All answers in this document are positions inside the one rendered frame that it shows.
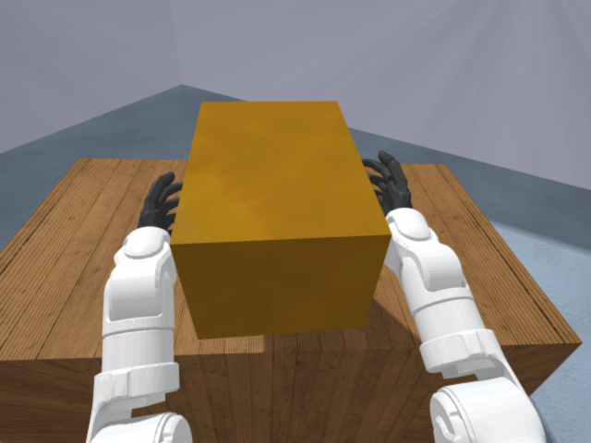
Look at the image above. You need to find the robot right upper arm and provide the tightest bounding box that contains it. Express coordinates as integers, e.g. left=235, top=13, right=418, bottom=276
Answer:
left=429, top=377, right=545, bottom=443

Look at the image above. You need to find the robot left upper arm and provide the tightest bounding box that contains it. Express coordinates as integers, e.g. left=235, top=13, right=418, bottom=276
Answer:
left=91, top=412, right=193, bottom=443

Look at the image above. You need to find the robot left forearm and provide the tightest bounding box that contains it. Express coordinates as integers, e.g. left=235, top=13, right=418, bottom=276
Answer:
left=86, top=226, right=179, bottom=443

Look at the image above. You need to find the right robot hand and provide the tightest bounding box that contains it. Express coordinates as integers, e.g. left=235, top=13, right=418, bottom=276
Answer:
left=361, top=150, right=413, bottom=218

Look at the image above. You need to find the left robot hand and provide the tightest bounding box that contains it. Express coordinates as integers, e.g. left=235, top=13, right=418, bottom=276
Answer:
left=137, top=172, right=184, bottom=237

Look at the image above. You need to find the robot right forearm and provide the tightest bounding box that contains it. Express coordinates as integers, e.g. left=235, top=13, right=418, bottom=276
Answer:
left=383, top=208, right=547, bottom=443

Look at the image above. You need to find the carton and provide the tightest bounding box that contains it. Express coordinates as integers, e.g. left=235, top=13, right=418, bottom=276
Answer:
left=169, top=101, right=392, bottom=340

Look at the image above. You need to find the pedestal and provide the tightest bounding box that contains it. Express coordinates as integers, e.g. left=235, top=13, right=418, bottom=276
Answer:
left=0, top=158, right=582, bottom=443

